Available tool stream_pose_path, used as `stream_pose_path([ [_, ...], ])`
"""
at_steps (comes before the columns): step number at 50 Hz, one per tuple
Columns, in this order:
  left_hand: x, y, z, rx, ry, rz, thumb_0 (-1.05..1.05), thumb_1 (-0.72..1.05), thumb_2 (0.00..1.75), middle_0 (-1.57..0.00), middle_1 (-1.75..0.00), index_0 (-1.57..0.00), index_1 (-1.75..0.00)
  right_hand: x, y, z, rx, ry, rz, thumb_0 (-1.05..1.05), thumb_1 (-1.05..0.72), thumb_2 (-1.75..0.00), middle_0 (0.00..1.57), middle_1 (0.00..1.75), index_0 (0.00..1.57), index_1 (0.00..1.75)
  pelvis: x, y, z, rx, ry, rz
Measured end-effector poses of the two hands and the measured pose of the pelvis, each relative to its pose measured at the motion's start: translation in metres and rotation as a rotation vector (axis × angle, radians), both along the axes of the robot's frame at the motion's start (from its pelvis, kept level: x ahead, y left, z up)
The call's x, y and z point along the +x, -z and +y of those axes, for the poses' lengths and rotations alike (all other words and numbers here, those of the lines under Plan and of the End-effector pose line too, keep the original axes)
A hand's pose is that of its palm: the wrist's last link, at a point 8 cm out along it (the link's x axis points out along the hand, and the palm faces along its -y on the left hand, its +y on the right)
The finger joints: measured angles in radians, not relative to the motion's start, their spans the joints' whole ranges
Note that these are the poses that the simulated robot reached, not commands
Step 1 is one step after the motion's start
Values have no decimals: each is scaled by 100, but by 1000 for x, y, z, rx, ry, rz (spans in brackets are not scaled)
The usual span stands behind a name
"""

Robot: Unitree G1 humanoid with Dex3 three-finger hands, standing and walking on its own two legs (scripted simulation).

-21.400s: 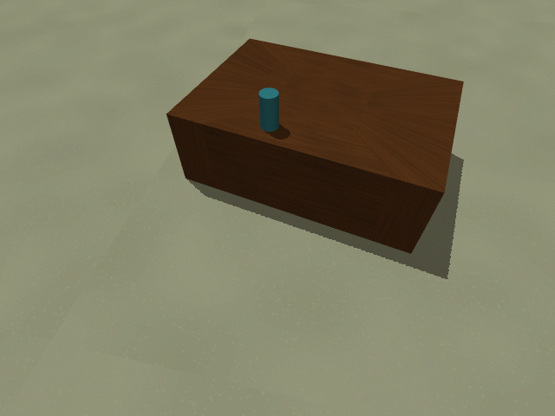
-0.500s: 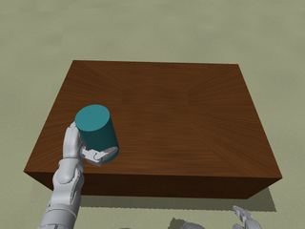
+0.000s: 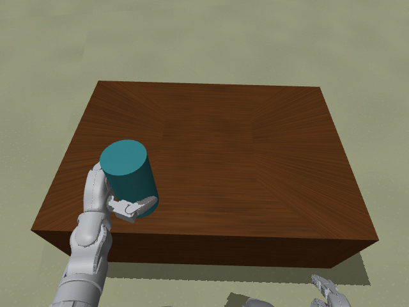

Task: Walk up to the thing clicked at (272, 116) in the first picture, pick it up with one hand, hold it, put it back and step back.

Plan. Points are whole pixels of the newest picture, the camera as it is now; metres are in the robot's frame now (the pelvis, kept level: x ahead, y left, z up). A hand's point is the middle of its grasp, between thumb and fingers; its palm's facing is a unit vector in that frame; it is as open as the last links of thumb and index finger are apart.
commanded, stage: hold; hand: left
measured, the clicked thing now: (133, 181) +0.33 +0.16 +0.05
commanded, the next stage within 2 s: crouch in 0.58 s
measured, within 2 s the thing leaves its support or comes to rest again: neither
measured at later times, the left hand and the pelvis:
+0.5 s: hand (132, 186) +0.32 +0.16 +0.05, palm faces +0.05 -1.00 -0.01, open 10.7 cm; pelvis +0.00 +0.00 +0.00, yaw +0 degrees
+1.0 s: hand (139, 190) +0.34 +0.16 +0.00, palm faces +0.04 -1.00 +0.01, open 10.7 cm; pelvis -0.02 +0.00 -0.02, yaw +0 degrees
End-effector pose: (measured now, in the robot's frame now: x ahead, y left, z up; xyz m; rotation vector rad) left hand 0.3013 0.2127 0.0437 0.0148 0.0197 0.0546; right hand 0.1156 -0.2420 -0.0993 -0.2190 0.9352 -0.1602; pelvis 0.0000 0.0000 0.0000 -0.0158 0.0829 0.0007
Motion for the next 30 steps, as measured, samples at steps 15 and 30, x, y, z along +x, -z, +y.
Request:
stream_pose_path([
  [15,2,-6,0,1,9,-6,-2,-40,102,-68,-98,-65,-99,0,-1,2,4,5,-5,1,-91,-91,20,30,20,29,1,-1,2,-2,-1,-7],
  [30,-5,-3,-1,3,10,2,-2,-40,102,-68,-98,-65,-99,-3,-1,2,6,-2,-13,1,-91,-91,20,30,20,29,-3,-1,1,-1,0,-10],
])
